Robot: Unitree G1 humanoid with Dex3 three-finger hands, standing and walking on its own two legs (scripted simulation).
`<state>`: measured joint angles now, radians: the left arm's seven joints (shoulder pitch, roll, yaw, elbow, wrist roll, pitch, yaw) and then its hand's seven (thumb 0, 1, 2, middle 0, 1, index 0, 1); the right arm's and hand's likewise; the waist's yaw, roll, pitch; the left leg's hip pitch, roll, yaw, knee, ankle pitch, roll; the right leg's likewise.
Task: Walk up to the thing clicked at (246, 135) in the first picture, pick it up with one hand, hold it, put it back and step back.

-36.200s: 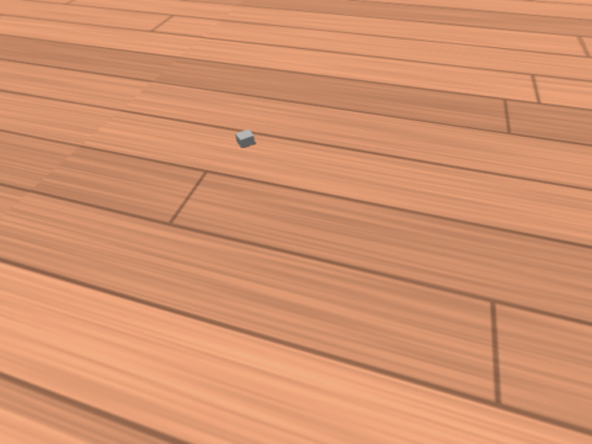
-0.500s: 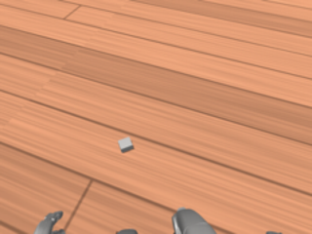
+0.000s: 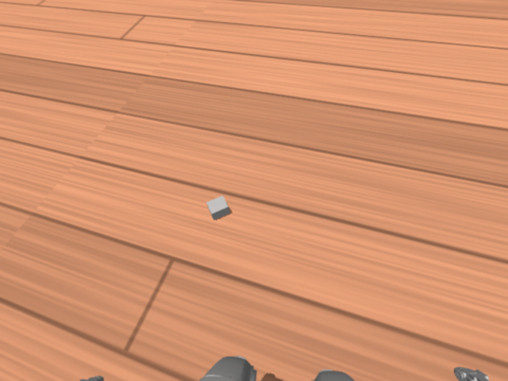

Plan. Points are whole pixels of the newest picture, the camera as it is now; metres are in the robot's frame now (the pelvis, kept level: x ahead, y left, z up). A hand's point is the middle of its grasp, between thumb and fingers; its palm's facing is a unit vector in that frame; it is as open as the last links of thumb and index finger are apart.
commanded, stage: step back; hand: left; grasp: from above
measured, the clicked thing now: (218, 207) +0.86 +0.27 -0.74
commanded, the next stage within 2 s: stand in 1.42 s
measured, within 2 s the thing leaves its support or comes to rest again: neither
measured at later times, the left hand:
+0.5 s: hand out of the picture -0.11 +0.25 -0.15, palm faces -0.02 -0.91 -0.41, open 7.3 cm
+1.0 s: hand out of the picture -0.12 +0.28 -0.14, palm faces +0.01 -0.92 -0.39, open 7.4 cm
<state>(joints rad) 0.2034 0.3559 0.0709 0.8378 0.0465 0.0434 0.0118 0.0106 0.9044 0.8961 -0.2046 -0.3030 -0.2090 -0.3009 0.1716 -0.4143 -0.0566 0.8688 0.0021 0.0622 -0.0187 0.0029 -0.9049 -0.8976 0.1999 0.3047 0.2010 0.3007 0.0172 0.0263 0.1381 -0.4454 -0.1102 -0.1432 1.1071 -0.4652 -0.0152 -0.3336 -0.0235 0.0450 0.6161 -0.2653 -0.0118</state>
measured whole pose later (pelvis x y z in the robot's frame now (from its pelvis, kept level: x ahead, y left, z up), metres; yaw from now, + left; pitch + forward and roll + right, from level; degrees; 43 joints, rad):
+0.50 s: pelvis -0.18 -0.02 -0.01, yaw -1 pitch -4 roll -3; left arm 0.21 0.35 0.06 0.94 0.04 0.00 0.01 0.01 0.91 0.90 -0.20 -0.30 -0.20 -0.30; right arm 0.09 -0.40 -0.06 0.85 -0.03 0.06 0.00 0.00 -0.90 -0.90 0.20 0.30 0.20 0.30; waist 0.00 0.08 0.15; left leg -0.42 0.07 -0.07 0.73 -0.32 0.02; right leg -0.16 0.07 0.01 0.61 -0.38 -0.01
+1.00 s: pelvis -0.19 -0.01 +0.00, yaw +2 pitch -3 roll +1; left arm 0.21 0.43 0.07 0.97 0.02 -0.01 -0.02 0.01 0.91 0.90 -0.20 -0.30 -0.20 -0.30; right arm 0.29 -0.35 -0.06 0.96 -0.04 -0.03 0.02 0.00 -0.90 -0.90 0.20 0.31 0.20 0.30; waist -0.02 -0.04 0.08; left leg -0.17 -0.02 -0.03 0.49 -0.27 0.00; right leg -0.40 -0.03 0.01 0.81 -0.42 -0.01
